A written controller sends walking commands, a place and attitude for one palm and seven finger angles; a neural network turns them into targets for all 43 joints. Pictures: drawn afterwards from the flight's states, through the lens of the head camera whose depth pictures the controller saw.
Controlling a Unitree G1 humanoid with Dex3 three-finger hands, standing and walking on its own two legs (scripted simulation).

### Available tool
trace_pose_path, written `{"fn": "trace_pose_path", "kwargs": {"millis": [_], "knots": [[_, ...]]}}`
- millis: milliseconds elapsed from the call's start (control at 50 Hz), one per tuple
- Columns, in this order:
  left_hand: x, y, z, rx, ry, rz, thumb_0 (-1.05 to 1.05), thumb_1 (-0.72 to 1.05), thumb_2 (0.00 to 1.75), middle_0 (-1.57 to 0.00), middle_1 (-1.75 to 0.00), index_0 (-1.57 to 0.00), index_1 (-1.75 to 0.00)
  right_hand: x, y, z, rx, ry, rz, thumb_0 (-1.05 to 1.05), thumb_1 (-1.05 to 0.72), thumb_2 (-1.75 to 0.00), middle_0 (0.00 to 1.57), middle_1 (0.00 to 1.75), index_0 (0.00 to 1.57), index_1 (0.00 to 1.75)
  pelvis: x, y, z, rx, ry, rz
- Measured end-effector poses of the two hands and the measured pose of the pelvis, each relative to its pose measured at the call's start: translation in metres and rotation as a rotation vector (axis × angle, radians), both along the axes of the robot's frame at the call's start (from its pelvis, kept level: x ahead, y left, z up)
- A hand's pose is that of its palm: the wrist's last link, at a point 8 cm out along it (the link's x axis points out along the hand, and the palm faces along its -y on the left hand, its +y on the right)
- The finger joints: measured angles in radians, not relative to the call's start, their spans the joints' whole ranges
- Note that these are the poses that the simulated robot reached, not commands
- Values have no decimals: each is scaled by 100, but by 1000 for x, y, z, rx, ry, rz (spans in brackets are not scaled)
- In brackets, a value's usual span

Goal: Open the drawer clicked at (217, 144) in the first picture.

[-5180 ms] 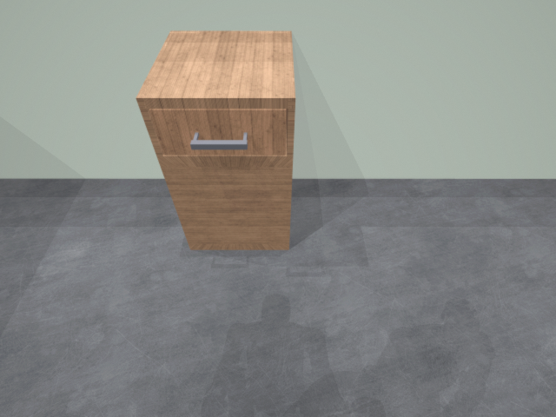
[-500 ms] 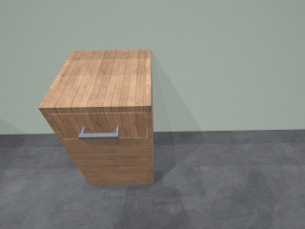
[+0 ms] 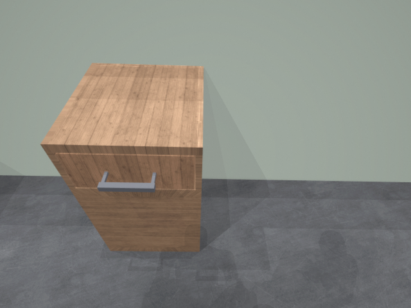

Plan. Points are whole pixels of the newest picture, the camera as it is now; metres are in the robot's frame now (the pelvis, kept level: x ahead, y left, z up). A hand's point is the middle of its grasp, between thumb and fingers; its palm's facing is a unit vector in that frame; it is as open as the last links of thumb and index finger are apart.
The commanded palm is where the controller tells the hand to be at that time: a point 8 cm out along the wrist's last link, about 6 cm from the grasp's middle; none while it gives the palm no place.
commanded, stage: come to a stop and stand still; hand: left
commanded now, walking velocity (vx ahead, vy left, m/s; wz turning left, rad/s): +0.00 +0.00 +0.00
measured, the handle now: (128, 181) +0.48 +0.25 -0.13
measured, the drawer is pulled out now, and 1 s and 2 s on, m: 0.00 0.00 0.00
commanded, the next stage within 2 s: look again from close up in 0.92 s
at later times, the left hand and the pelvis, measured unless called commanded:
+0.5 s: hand out of the picture -0.06 +0.22 -0.17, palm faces +0.02 -0.99 -0.17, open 7.3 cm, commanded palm none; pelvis -0.04 +0.06 +0.01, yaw +0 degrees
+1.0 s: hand out of the picture -0.11 +0.23 -0.17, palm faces +0.04 -0.99 -0.16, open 7.3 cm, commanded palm none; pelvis -0.05 +0.08 +0.01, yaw +0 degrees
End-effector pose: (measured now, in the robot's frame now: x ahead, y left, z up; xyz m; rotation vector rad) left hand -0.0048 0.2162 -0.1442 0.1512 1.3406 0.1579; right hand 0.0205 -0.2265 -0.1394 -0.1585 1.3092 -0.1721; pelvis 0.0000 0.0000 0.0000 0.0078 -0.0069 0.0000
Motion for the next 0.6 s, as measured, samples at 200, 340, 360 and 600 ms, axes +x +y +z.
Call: {"fn": "trace_pose_path", "kwargs": {"millis": [200,340,360,600], "knots": [[-7,24,2,-9,-19,-1,0,91,90,-20,-30,-20,-30,5,23,8,-6,-38,26,0,-92,-90,20,29,20,30,-11,23,4,-11,-16,0],[-28,37,2,-25,6,2,0,91,90,-20,-30,-20,-30,-21,37,11,-9,8,28,0,-92,-90,20,29,20,30,-24,39,7,-18,-22,3],[-32,39,2,-27,14,1,0,91,90,-20,-30,-20,-30,-26,39,11,-8,18,26,0,-92,-90,20,29,20,30,-26,41,7,-18,-21,4],[-81,59,4,-33,128,14,0,91,90,-20,-30,-20,-30,-77,66,11,11,133,-5,0,-91,-90,20,29,20,30,-41,64,9,-18,-4,4]]}}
